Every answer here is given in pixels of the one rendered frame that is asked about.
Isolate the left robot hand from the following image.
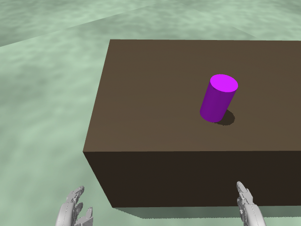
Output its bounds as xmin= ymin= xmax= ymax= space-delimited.
xmin=55 ymin=186 xmax=93 ymax=226

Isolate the right robot hand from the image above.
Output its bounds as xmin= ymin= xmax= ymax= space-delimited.
xmin=237 ymin=181 xmax=266 ymax=226

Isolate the can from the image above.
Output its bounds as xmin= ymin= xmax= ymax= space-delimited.
xmin=200 ymin=74 xmax=238 ymax=122

